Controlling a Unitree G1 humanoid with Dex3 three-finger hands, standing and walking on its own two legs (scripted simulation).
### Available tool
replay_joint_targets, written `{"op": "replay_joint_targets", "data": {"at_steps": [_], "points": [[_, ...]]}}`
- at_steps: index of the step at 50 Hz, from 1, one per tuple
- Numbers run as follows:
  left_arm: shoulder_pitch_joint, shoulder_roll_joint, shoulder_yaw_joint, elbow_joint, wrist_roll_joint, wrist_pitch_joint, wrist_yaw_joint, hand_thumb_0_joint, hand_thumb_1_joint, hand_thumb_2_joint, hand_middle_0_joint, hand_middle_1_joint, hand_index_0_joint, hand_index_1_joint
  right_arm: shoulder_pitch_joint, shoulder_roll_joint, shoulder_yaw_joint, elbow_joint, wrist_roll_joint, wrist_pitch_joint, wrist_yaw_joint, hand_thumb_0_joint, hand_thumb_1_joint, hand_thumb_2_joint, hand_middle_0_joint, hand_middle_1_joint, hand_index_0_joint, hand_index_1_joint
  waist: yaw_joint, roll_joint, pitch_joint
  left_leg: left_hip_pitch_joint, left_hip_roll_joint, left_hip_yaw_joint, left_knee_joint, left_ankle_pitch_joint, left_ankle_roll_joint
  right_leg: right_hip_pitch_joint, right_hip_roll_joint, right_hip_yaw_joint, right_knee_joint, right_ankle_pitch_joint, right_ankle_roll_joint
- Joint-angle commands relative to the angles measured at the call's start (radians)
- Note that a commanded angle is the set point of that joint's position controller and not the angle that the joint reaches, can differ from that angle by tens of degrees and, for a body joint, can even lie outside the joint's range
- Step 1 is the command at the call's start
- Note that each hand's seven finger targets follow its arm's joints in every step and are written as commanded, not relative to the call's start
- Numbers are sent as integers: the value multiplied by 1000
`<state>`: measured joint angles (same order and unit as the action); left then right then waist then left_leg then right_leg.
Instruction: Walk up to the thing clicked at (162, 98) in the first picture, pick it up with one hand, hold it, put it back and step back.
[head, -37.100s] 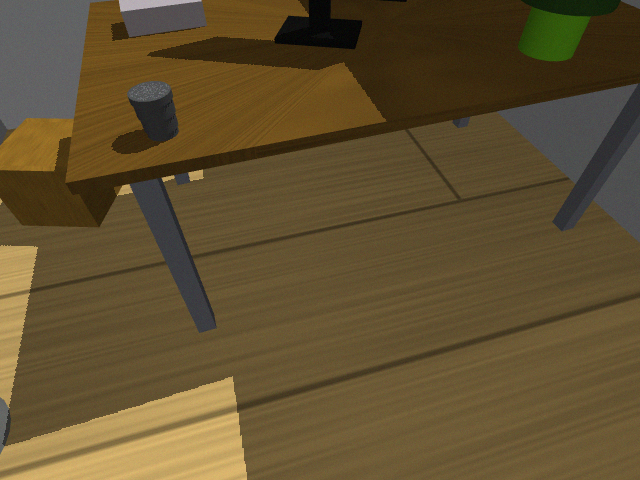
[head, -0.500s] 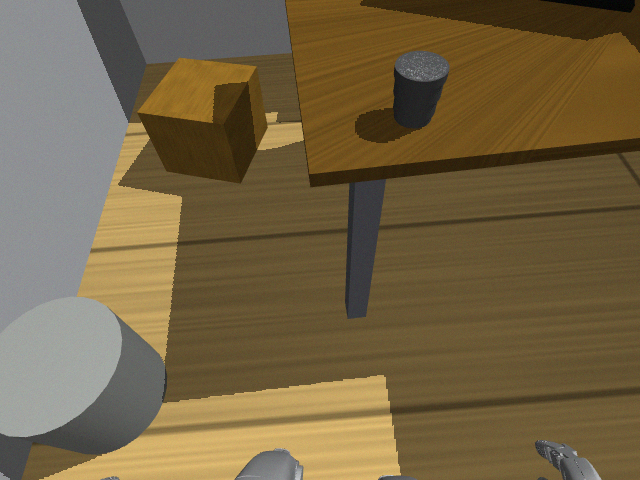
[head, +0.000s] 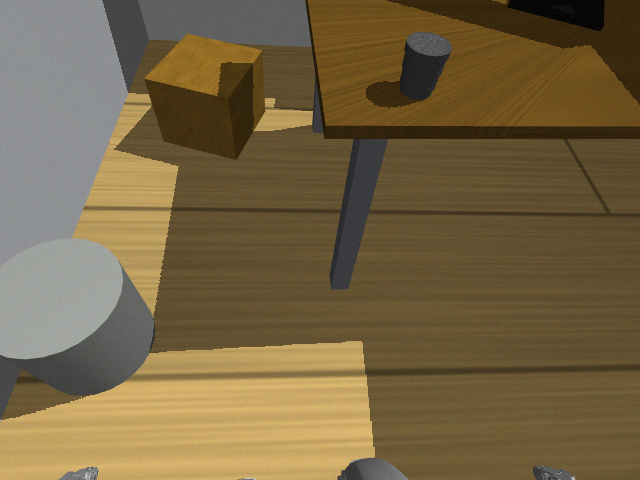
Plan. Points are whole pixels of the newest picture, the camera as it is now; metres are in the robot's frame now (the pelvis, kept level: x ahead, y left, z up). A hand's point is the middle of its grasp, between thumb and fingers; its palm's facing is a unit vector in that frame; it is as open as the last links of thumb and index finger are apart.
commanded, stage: step back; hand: right
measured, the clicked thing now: (421, 68) +0.83 -0.19 +0.04
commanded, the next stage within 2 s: stand in 1.94 s
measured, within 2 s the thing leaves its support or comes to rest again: neither
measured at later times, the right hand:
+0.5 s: hand out of the picture -0.08 -0.28 -0.17, palm faces -0.09 +0.91 -0.40, open 7.4 cm
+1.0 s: hand out of the picture -0.23 -0.33 -0.16, palm faces -0.01 +0.93 -0.37, open 7.4 cm
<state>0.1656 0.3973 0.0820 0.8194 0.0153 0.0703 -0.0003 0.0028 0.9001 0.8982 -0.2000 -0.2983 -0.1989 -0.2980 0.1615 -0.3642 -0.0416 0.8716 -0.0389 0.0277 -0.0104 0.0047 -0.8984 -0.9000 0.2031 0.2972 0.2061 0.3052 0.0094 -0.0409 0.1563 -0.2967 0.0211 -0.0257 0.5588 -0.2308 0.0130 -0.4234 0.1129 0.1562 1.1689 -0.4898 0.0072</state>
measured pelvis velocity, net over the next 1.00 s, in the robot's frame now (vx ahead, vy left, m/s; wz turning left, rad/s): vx -0.31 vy -0.05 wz -0.02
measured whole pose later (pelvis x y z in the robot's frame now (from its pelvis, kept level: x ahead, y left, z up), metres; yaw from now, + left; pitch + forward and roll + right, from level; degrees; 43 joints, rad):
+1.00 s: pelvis -0.31 -0.05 +0.00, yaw -1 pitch -2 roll +1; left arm 0.25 0.35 0.05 0.94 0.05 0.01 0.00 0.01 0.90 0.90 -0.20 -0.30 -0.20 -0.30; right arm 0.20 -0.42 -0.06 0.92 -0.02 0.06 0.00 0.00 -0.90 -0.90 0.20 0.30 0.20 0.30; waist 0.03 0.04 0.08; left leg -0.43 -0.06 -0.13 0.99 -0.41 -0.02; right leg -0.23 -0.01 0.03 0.61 -0.35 -0.02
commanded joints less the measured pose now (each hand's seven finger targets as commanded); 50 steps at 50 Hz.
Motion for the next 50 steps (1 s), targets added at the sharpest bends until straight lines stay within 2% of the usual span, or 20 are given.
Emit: {"op": "replay_joint_targets", "data": {"at_steps": [1, 6, 8, 9, 10, 14, 18, 22, 23, 24, 25, 26, 27, 30, 37, 39, 41, 43, 46, 50], "points": [[10, 149, 43, -79, 12, -36, 10, 0, 900, 900, -200, -300, -200, -300, 11, -251, -79, -95, 8, -22, -19, 0, -900, -900, 200, 300, 200, 300, -28, 226, -191, 280, 230, -184, -90, 389, 231, -54, -59, -31, -249, -37, 32], [154, 142, 41, 6, 15, -54, 11, 0, 900, 900, -200, -300, -200, -300, -62, -284, -76, -122, 20, 14, -10, 0, -900, -900, 200, 300, 200, 300, 28, 235, -285, 176, 187, -120, 49, 319, 159, 236, -80, -154, -815, 250, -10], [137, 255, 72, -5, 36, -63, 10, 0, 900, 900, -200, -300, -200, -300, -59, -215, -55, -145, 34, 16, -5, 0, -900, -900, 200, 300, 200, 300, 21, -18, -245, -147, 15, -80, 201, -11, 43, 333, -264, 176, -786, 347, -91], [61, 341, 91, -32, 30, -54, 6, 0, 900, 900, -200, -300, -200, -300, -83, -192, -56, -151, 34, 17, -21, 0, -900, -900, 200, 300, 200, 300, 48, -196, -184, -185, -110, -53, 406, -355, -8, 138, -458, 325, -854, 326, -247], [-17, 375, 94, -66, 32, -59, 13, 0, 900, 900, -200, -300, -200, -300, -81, -233, -77, -139, 35, 21, -32, 0, -900, -900, 200, 300, 200, 300, 42, -245, -109, -132, -58, -136, 579, -401, -13, -57, -545, 432, -893, 319, -316], [-77, 217, 62, -84, 28, -60, 25, 0, 900, 900, -200, -300, -200, -300, -5, -209, -52, -86, 47, 7, -23, 0, -900, -900, 200, 300, 200, 300, -15, -95, -120, -180, -143, -120, 644, -256, -12, 125, -315, 26, -694, 694, -195], [20, 213, 55, -82, 33, -46, 38, 0, 900, 900, -200, -300, -200, -300, -26, -181, -35, -108, 35, -9, -29, 0, -900, -900, 200, 300, 200, 300, 45, -138, -159, -203, -93, -59, 352, -287, -30, 331, -314, 24, -633, 777, -193], [-16, 224, 49, -105, 11, -25, 37, 0, 900, 900, -200, -300, -200, -300, 83, -182, -52, -71, 17, -22, -25, 0, -900, -900, 200, 300, 200, 300, 8, -166, -246, -29, -47, 23, -102, -89, -9, 379, -326, 30, -488, 784, -166], [-14, 212, 43, -113, 5, -17, 32, 0, 900, 900, -200, -300, -200, -300, 103, -189, -60, -56, 17, -23, -24, 0, -900, -900, 200, 300, 200, 300, 6, -125, -258, 50, -44, 13, -205, 79, -1, 329, -292, 5, -450, 707, -131], [0, 181, 25, -122, 4, -15, 28, 0, 900, 900, -200, -300, -200, -300, 88, -250, -79, -60, 4, -22, -26, 0, -900, -900, 200, 300, 200, 300, 17, -16, -272, 168, 80, -175, -167, 251, 46, 148, -228, -20, -385, 509, -76], [14, 142, 18, -124, -1, -16, 26, 0, 900, 900, -200, -300, -200, -300, 43, -327, -94, -80, -1, -17, -22, 0, -900, -900, 200, 300, 200, 300, 30, 184, -263, 246, 268, -399, -174, 418, 149, -55, -79, -122, -228, 110, -34], [-58, 180, 32, -130, 2, -12, 42, 0, 900, 900, -200, -300, -200, -300, 29, -404, -101, -100, 1, -13, -15, 0, -900, -900, 200, 300, 200, 300, -35, 255, -244, 58, 409, -500, -201, 415, 297, -9, -57, -67, -61, -187, -15], [-79, 205, 39, -116, 5, -10, 44, 0, 900, 900, -200, -300, -200, -300, -10, -385, -102, -98, 0, -18, -21, 0, -900, -900, 200, 300, 200, 300, -28, 232, -191, -59, 420, -514, -221, 354, 315, 49, -82, -1, 24, -167, -16], [8, 187, 40, -61, -9, -11, 23, 0, 900, 900, -200, -300, -200, -300, -101, -268, -62, -117, -3, -19, -26, 0, -900, -900, 200, 300, 200, 300, 45, 152, -172, -25, 234, -192, -139, 431, 219, 13, -24, 9, 110, -40, -24], [42, 155, 25, -30, 7, -62, 14, 0, 900, 900, -200, -300, -200, -300, -4, -262, -70, -92, 3, 1, -5, 0, -900, -900, 200, 300, 200, 300, -20, 253, -243, 225, 193, -174, -71, 177, 198, 78, -88, -136, -535, -15, 4], [141, 144, 27, 38, 14, -79, 20, 0, 900, 900, -200, -300, -200, -300, -52, -270, -70, -91, 9, 20, -1, 0, -900, -900, 200, 300, 200, 300, 35, 226, -268, 134, 173, -128, 29, 129, 150, 256, -83, -166, -858, 185, -24], [133, 276, 66, 43, 38, -92, 25, 0, 900, 900, -200, -300, -200, -300, -29, -165, -35, -111, 17, 16, 2, 0, -900, -900, 200, 300, 200, 300, 28, -94, -204, -256, -32, -66, 252, -227, 39, 389, -285, 249, -861, 146, -87], [-47, 371, 82, -17, 39, -88, 26, 0, 900, 900, -200, -300, -200, -300, -62, -234, -67, -95, 14, 20, -16, 0, -900, -900, 200, 300, 200, 300, 43, -153, -94, -113, -7, -166, 455, -331, -20, -89, -547, 451, -950, -151, -280], [-123, 240, 47, -18, 30, -102, 27, 0, 900, 900, -200, -300, -200, -300, -19, -234, -66, -35, 29, 9, 1, 0, -900, -900, 200, 300, 200, 300, -23, -32, -32, -143, -86, -139, 524, -176, -27, 19, -341, 95, -834, 163, -193], [18, 260, 60, 25, 37, -107, 17, 0, 900, 900, -200, -300, -200, -300, -29, -211, -49, -39, 12, -15, 11, 0, -900, -900, 200, 300, 200, 300, 51, -119, -75, -199, -53, -75, 302, -217, -43, 210, -315, 100, -831, -43, -173]]}}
